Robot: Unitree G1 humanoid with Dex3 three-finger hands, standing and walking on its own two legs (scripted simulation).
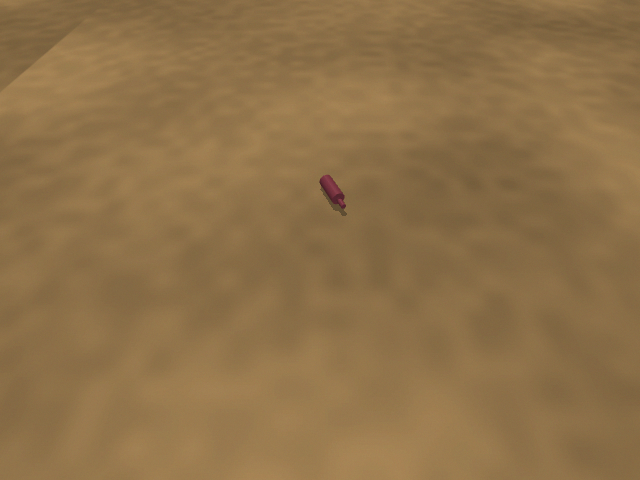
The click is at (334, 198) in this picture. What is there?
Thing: lying bottle
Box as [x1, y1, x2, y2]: [319, 175, 345, 208]
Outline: 322,176 319,181 320,184 332,202 338,203 343,208 345,206 345,204 342,201 344,196 329,175
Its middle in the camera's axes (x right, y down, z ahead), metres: +0.07 -0.21 +1.86
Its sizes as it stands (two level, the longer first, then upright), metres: 0.208 0.064 0.064
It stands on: the floor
